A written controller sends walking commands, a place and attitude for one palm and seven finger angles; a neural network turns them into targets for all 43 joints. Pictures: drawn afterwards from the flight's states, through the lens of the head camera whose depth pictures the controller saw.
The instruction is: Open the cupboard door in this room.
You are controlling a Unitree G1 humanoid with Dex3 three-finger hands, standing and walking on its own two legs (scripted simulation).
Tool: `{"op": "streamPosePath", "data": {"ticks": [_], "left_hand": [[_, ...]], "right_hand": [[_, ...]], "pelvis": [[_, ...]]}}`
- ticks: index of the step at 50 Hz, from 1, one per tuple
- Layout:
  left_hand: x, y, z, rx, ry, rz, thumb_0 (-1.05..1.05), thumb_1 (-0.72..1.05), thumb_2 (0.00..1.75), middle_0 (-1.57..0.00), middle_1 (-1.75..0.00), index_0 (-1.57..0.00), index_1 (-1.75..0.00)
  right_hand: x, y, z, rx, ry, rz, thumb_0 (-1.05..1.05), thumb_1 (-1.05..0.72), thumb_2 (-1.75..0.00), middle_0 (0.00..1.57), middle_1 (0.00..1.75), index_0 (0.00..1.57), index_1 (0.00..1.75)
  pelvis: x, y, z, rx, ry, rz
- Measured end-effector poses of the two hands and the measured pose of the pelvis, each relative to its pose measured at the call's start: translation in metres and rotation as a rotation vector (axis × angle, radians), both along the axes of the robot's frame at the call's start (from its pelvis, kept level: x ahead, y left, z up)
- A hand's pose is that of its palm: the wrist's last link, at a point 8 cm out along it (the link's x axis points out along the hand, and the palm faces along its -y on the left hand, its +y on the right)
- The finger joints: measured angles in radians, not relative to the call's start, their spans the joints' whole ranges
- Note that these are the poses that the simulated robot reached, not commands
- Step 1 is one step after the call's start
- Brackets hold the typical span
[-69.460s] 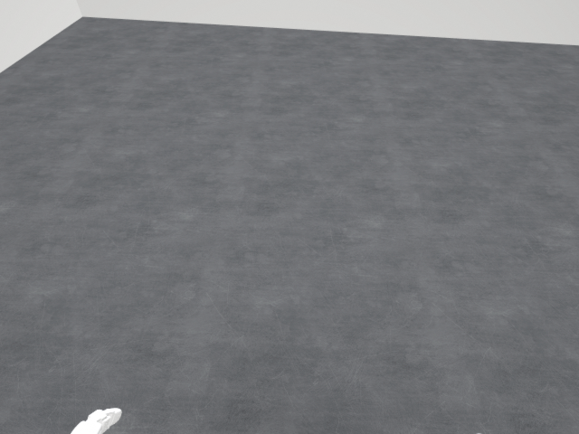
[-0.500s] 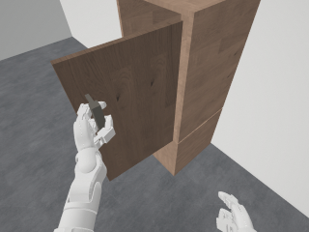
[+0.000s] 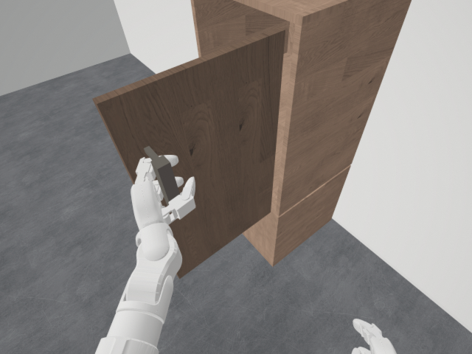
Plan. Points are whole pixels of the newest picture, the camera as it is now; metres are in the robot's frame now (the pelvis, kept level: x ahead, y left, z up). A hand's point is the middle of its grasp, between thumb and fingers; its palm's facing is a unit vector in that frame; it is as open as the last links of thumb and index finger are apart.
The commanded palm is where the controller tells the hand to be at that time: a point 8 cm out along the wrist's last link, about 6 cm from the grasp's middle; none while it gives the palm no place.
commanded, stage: open thumb and fingers to let go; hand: left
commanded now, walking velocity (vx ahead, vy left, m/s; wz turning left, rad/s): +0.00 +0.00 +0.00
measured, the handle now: (163, 181) +0.39 +0.15 +0.09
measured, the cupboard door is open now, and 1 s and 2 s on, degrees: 91 90 91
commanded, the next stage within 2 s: slide the hand sideways off the handle in 0.56 s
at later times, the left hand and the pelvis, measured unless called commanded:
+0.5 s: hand (180, 195) +0.35 +0.12 +0.10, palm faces +0.35 -0.94 +0.01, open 14.9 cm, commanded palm +0.31 +0.16 +0.09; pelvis -0.02 +0.03 +0.00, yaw +0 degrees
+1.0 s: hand (169, 210) +0.32 +0.13 +0.10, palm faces -0.10 -0.99 +0.02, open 16.2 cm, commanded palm +0.29 +0.18 +0.09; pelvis -0.02 +0.03 +0.00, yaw +0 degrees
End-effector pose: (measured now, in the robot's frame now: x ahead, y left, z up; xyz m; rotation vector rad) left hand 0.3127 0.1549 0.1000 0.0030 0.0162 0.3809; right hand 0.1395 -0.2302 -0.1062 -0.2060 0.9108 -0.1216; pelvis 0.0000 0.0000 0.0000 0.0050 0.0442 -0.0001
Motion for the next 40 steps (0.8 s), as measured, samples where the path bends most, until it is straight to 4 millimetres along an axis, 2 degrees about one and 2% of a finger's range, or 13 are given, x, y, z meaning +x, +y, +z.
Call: {"op": "streamPosePath", "data": {"ticks": [11,17,26,34,36,40], "left_hand": [[-0.007,0.007,0.0,-0.013,-0.02,-0.003,0.01,-0.17,0.44,-0.32,-1.23,-0.33,-1.23],[-0.004,0.008,-0.001,-0.009,-0.022,-0.01,0.0,-0.39,0.34,-0.29,-1.12,-0.3,-1.12],[0.0,0.004,-0.001,-0.008,-0.022,-0.029,-0.01,-0.48,0.3,-0.24,-0.78,-0.25,-0.77],[-0.001,0.008,-0.001,-0.001,-0.021,-0.026,-0.01,-0.49,0.3,-0.35,-0.65,-0.35,-0.64],[-0.003,0.011,-0.002,0.03,-0.029,-0.079,-0.01,-0.49,0.3,-0.35,-0.61,-0.32,-0.61],[-0.006,0.023,-0.003,0.123,-0.042,-0.302,-0.01,-0.49,0.3,-0.29,-0.5,-0.21,-0.5]], "right_hand": [[0.0,0.02,0.007,0.019,-0.048,0.018,0.01,-0.91,-0.9,0.2,0.3,0.2,0.3],[-0.001,0.032,0.007,0.012,-0.051,0.033,0.01,-0.91,-0.9,0.2,0.3,0.2,0.3],[-0.01,0.045,0.004,0.017,-0.032,0.04,0.01,-0.91,-0.9,0.2,0.3,0.2,0.3],[-0.017,0.05,0.0,0.023,-0.012,0.046,0.01,-0.91,-0.9,0.2,0.3,0.2,0.3],[-0.019,0.05,0.0,0.023,-0.011,0.047,0.01,-0.91,-0.9,0.2,0.3,0.21,0.3],[-0.024,0.046,0.002,0.011,-0.024,0.033,0.01,-0.91,-0.9,0.2,0.3,0.21,0.3]], "pelvis": [[-0.007,0.012,0.0,-0.004,-0.007,-0.006],[-0.013,0.021,-0.002,-0.008,-0.007,-0.001],[-0.016,0.031,-0.003,-0.009,0.004,-0.005],[-0.019,0.035,-0.005,-0.011,0.006,-0.007],[-0.02,0.034,-0.005,-0.008,0.004,-0.006],[-0.02,0.034,-0.005,-0.007,-0.009,-0.003]]}}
